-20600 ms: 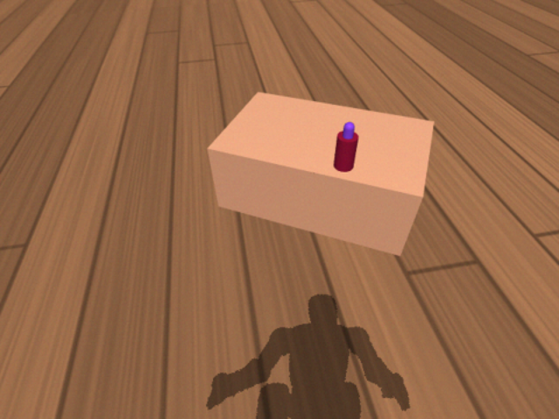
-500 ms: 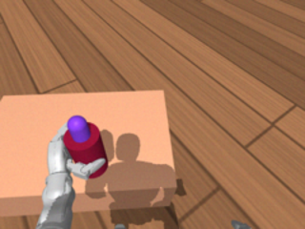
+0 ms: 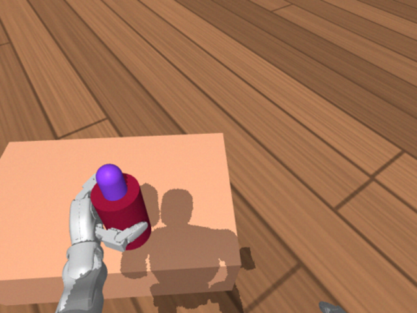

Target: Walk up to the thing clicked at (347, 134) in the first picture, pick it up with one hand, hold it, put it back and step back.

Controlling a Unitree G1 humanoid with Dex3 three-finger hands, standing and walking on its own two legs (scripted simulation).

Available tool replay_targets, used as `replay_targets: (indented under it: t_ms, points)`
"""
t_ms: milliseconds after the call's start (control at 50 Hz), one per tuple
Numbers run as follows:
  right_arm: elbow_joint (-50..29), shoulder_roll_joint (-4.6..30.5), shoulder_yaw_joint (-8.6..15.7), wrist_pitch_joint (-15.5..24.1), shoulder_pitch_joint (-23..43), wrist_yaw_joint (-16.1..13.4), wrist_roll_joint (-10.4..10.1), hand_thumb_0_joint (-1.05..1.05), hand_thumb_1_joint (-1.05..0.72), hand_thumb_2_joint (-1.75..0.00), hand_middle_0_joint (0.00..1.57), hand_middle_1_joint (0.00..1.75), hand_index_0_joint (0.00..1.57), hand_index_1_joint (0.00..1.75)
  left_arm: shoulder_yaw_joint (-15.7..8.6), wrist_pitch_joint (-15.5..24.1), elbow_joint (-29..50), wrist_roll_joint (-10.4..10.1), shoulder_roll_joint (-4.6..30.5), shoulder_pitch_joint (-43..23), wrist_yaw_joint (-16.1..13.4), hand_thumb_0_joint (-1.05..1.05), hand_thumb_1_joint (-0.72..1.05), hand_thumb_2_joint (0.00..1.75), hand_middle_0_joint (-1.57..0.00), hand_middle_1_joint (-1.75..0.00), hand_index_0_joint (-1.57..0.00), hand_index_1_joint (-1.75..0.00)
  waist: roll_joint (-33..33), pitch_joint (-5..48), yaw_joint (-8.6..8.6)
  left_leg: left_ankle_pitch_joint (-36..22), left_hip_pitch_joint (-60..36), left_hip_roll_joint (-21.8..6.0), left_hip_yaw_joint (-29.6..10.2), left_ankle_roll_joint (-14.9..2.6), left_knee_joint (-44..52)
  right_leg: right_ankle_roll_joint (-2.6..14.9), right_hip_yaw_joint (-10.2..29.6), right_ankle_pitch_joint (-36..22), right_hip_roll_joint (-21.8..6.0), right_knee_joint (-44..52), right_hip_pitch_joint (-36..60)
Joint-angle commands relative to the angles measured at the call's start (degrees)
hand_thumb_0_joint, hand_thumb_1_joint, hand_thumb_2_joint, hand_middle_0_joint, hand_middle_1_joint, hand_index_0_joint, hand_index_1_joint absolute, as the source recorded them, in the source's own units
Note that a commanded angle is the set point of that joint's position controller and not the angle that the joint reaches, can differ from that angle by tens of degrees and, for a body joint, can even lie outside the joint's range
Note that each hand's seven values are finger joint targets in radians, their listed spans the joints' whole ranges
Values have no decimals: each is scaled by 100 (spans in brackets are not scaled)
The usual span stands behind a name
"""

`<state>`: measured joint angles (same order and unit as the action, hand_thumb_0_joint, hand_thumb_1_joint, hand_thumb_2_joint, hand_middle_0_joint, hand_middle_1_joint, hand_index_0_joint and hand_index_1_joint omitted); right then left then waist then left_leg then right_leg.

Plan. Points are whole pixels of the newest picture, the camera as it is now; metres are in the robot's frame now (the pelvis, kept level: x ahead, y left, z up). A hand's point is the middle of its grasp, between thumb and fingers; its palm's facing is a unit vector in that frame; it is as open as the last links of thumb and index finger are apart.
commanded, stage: hold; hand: left
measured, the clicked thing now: (120, 204) +0.34 +0.16 +0.04
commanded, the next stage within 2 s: none
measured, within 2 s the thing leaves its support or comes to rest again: neither
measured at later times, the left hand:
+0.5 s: hand (117, 212) +0.33 +0.17 +0.04, palm faces +0.19 -0.98 -0.03, open 11.3 cm
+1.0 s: hand (114, 217) +0.32 +0.17 +0.04, palm faces +0.18 -0.98 -0.03, open 11.3 cm
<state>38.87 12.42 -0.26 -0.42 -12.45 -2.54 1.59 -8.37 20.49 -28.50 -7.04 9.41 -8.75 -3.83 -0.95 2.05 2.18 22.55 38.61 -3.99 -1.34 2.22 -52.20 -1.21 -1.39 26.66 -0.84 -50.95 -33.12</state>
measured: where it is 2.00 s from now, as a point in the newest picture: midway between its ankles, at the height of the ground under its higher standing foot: outside the picture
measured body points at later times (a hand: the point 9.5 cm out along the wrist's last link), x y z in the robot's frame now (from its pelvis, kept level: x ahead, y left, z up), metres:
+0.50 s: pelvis +0.00 +0.00 +0.01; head +0.05 +0.00 +0.46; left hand +0.31 +0.22 +0.04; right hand +0.13 -0.24 -0.11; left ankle +0.03 +0.14 -0.69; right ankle -0.01 -0.13 -0.69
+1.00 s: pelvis -0.01 +0.00 +0.01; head +0.03 +0.00 +0.46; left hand +0.30 +0.22 +0.05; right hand +0.12 -0.24 -0.10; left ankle +0.03 +0.14 -0.69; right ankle -0.01 -0.13 -0.69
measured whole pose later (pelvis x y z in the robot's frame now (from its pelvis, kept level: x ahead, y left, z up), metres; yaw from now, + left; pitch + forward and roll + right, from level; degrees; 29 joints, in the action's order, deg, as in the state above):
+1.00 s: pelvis -0.01 +0.00 +0.01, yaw +0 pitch +5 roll -1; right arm 38.7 12.2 -0.2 0.3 -12.4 -1.9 1.0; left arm -7.2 19.6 -25.2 -7.4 8.9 -5.3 -3.2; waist -1.0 1.0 1.6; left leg 20.4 32.7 -3.7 -1.0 2.1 -47.9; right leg -1.3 -1.2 24.5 -1.0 -46.8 -27.5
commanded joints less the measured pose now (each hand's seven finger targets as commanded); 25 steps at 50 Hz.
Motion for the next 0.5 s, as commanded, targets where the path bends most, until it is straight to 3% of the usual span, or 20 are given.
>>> replay_targets:
  t_ms: [0, 40, 120, 200, 240, 260, 320, 360, 400, 420, 440, 480]
  points:
    - [-630, 730, 295, 205, 43, -58, -14, 0, -93, -91, 20, 30, 20, 30, -253, 759, 2006, -142, 728, -2172, -1, 0, -1, 118, -115, -135, -118, -134, -188, 2230, -16, -1608, -1616, 275, 115, -220, 605, 92, -32, -2210, 177, 753, 692]
    - [-608, 746, 302, 188, 22, -59, -6, 0, -93, -90, 20, 30, 20, 30, -356, 773, 2261, -115, 933, -2405, -23, 0, -3, 116, -116, -134, -118, -134, -297, 2255, -10, -1657, -1663, 278, 145, -220, 612, 83, 5, -2297, 161, 792, 714]
    - [-596, 732, 306, 193, 27, -51, -22, 0, -92, -90, 20, 30, 20, 30, -196, 694, 1899, -136, 633, -2003, -29, 0, 0, 118, -116, -135, -118, -135, -95, 2063, 17, -1626, -1712, 264, 131, -224, 702, 80, -43, -2230, 182, 853, 721]
    - [-636, 735, 319, 191, 84, -27, -23, 0, -92, -90, 20, 30, 20, 30, -280, 724, 2165, -101, 776, -2152, -63, 0, 1, 118, -117, -137, -120, -136, -288, 2059, -59, -1569, -1779, 266, 118, -181, 804, 112, -69, -2077, 183, 882, 750]
    - [-686, 745, 330, 189, 116, -14, -36, 0, -93, -90, 20, 30, 20, 30, -207, 684, 1927, -88, 652, -1954, -54, 0, 1, 118, -118, -137, -121, -136, -166, 1906, -24, -1495, -1726, 274, 137, -194, 848, 101, -67, -2045, 184, 931, 793]
    - [-688, 711, 310, 187, 144, -17, -37, 0, -93, -90, 20, 30, 20, 30, -318, 735, 2292, -113, 813, -2107, -66, 0, 2, 119, -119, -138, -122, -137, -225, 1954, -91, -1460, -1678, 281, 156, -186, 836, 94, -43, -2053, 169, 952, 825]
    - [-681, 720, 312, 185, 99, -13, -38, 0, -93, -91, 20, 30, 20, 30, -183, 700, 2150, -137, 635, -1939, -18, 0, 4, 120, -119, -139, -122, -138, -142, 2118, -35, -1702, -1809, 270, 151, -216, 800, 69, -34, -2291, 169, 946, 923]
    - [-666, 716, 318, 194, 84, -11, -49, 0, -93, -91, 20, 30, 20, 30, -250, 705, 2278, -135, 740, -1944, -22, 0, 4, 121, -120, -140, -122, -139, -175, 2149, -60, -1763, -1870, 269, 147, -207, 801, 73, -47, -2319, 172, 937, 940]
    - [-693, 706, 305, 212, 142, -13, -47, 0, -93, -91, 20, 30, 20, 30, -136, 710, 2356, -153, 630, -1990, -1, 0, 3, 122, -121, -141, -124, -141, -220, 1931, -1, -1579, -1815, 288, 170, -207, 855, 72, -28, -2198, 162, 1006, 844]
    - [-679, 682, 296, 216, 177, -26, -57, 0, -92, -91, 20, 30, 20, 30, -255, 715, 2488, -156, 756, -2004, -24, 0, 4, 122, -121, -141, -124, -141, -177, 1862, -46, -1438, -1734, 299, 187, -200, 878, 67, -14, -2096, 146, 1051, 841]
    - [-686, 697, 291, 215, 159, -19, -47, 0, -93, -91, 20, 30, 20, 30, -41, 635, 1833, -140, 422, -1571, 6, 0, 2, 122, -120, -141, -123, -140, 57, 1772, 31, -1460, -1747, 280, 169, -220, 884, 59, -40, -2091, 172, 1046, 815]
    - [-689, 715, 309, 225, 168, -10, -42, 0, -92, -91, 20, 30, 20, 30, -285, 732, 2500, -147, 756, -2051, -28, 0, 6, 122, -120, -140, -123, -139, -265, 2051, -72, -1456, -1850, 290, 171, -193, 895, 87, -23, -2056, 153, 1033, 882]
